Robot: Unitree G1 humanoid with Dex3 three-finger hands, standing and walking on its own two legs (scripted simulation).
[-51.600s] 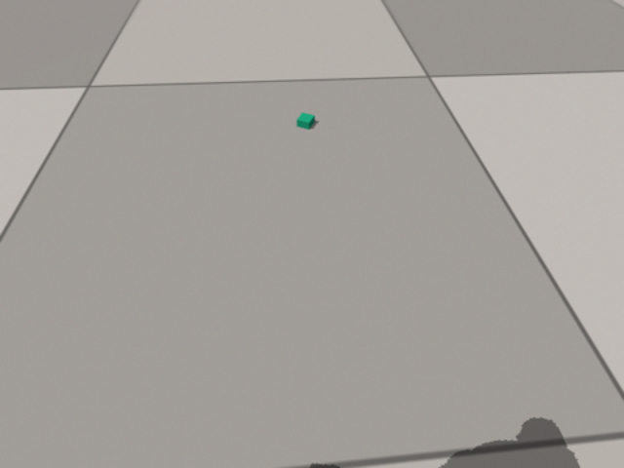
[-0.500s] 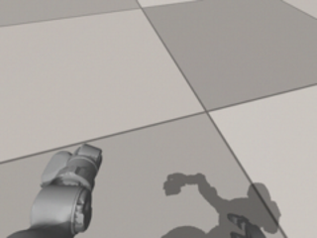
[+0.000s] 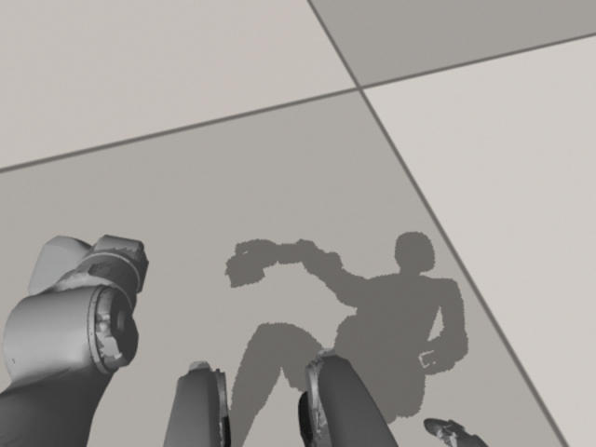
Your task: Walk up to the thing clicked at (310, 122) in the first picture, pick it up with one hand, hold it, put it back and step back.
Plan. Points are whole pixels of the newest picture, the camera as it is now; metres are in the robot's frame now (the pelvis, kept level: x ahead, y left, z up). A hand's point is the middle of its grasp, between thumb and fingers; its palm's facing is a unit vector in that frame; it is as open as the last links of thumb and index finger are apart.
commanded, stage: crouch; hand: left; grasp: from above
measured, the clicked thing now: (92, 294) +0.36 +0.27 -0.15
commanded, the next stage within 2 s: lower in 1.28 s
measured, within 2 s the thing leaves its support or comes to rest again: neither
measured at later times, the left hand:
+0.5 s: hand (137, 288) +0.41 +0.25 -0.32, palm faces +0.02 -0.52 -0.86, open 8.4 cm
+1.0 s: hand (149, 291) +0.43 +0.25 -0.42, palm faces -0.01 -0.49 -0.87, open 8.3 cm
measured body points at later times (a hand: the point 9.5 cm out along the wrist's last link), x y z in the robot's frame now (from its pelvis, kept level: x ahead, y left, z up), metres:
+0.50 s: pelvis -0.04 +0.00 -0.18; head +0.20 +0.03 +0.20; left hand +0.41 +0.28 -0.27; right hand -0.01 -0.26 -0.31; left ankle +0.04 +0.13 -0.58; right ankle +0.05 -0.12 -0.58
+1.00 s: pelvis -0.04 +0.00 -0.27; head +0.22 +0.02 +0.10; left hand +0.43 +0.28 -0.37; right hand -0.04 -0.28 -0.38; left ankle +0.04 +0.13 -0.58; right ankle +0.05 -0.12 -0.58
